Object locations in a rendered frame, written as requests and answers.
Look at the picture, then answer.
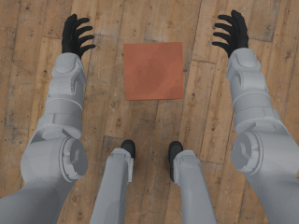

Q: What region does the left robot forearm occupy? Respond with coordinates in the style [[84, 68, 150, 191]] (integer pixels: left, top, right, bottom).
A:
[[21, 52, 87, 178]]

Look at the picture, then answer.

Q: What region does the right robot forearm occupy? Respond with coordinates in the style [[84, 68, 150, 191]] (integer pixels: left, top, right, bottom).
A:
[[225, 48, 293, 139]]

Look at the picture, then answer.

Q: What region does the right robot foot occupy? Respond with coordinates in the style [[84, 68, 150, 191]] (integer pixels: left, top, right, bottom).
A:
[[168, 141, 183, 182]]

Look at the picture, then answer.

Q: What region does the robot left hand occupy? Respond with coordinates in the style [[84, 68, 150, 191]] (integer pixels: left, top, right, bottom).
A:
[[62, 13, 96, 59]]

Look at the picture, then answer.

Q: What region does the right robot upper arm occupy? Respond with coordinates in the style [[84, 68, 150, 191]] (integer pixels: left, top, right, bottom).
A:
[[230, 130, 299, 224]]

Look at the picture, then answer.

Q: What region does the carton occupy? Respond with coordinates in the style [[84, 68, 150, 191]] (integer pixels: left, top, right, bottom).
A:
[[123, 42, 184, 101]]

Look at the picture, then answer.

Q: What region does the right robot shin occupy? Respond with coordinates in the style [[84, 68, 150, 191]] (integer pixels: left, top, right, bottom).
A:
[[175, 149, 203, 169]]

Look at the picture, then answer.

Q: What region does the left robot upper arm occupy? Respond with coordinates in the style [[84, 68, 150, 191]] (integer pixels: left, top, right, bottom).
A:
[[0, 136, 89, 224]]

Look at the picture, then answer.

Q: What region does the robot right hand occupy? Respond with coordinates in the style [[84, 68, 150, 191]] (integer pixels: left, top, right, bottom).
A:
[[211, 9, 249, 59]]

